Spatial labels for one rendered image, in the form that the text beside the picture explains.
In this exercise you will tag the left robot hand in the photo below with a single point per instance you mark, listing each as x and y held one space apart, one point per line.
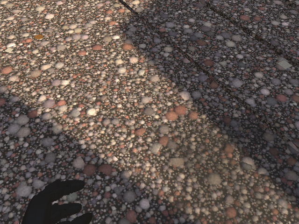
40 209

